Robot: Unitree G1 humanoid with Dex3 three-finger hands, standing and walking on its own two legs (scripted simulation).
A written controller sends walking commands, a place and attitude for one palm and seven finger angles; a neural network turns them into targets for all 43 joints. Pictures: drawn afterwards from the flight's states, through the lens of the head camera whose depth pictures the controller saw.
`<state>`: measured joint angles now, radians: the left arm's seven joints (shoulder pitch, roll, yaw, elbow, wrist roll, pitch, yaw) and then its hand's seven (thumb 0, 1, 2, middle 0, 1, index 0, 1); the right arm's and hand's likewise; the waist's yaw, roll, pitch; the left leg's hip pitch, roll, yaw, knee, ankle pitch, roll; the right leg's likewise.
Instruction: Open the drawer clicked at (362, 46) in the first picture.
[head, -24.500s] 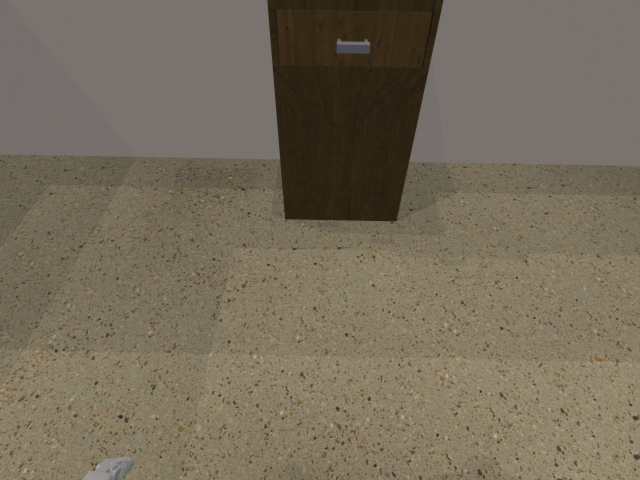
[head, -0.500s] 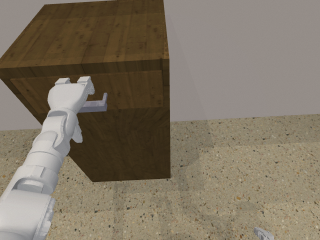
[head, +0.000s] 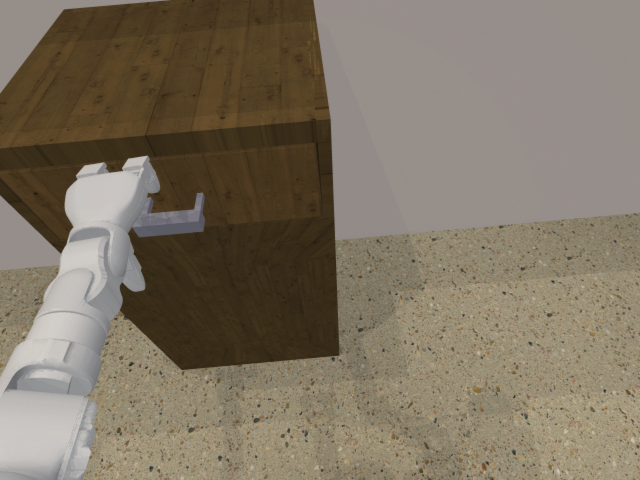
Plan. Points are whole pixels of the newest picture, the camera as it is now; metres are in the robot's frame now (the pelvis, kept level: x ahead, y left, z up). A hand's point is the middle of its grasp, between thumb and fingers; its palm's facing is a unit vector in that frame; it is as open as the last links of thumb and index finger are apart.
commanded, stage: re-aim the fingers above the handle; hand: left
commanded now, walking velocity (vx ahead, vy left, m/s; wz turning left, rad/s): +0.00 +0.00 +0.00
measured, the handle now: (172, 212) +0.49 +0.25 +0.02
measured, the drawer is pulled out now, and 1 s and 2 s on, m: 0.00 0.00 0.00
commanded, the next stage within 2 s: lower the fingers behind the handle in 0.86 s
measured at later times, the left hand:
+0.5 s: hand (126, 239) +0.40 +0.27 +0.08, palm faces -0.10 +0.00 -1.00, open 13.8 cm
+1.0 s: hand (140, 250) +0.39 +0.25 +0.07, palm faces -0.19 -0.04 -0.98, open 13.8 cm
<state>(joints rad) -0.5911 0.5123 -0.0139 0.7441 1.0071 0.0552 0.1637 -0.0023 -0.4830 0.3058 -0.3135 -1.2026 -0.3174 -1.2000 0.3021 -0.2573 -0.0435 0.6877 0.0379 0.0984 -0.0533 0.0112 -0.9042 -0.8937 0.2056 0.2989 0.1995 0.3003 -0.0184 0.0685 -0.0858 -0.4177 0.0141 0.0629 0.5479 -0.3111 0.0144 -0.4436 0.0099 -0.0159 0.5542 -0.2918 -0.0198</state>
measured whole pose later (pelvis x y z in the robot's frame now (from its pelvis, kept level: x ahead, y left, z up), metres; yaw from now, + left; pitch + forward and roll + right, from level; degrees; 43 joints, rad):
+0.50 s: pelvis +0.00 +0.00 +0.00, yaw +2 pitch +8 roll +0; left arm -0.60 0.48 -0.13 0.71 0.97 0.15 0.06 0.00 -0.48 0.31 -0.31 -1.20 -0.31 -1.20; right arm 0.23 -0.25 -0.01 0.65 0.04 0.12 -0.05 0.01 -0.90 -0.89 0.21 0.30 0.20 0.30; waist 0.01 0.07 -0.08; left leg -0.38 0.00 0.04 0.54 -0.30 0.01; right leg -0.40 0.00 -0.04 0.55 -0.29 -0.02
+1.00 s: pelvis -0.01 -0.01 +0.00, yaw +2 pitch +8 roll +0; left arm -0.57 0.50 -0.13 0.69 0.93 0.12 -0.02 0.00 -0.48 0.31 -0.31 -1.20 -0.31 -1.20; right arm 0.28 -0.28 -0.02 0.68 0.05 0.12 -0.07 0.01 -0.90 -0.89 0.21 0.30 0.20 0.30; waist -0.01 0.08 -0.07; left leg -0.37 0.01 0.03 0.52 -0.29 0.01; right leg -0.39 0.01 -0.04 0.54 -0.29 -0.03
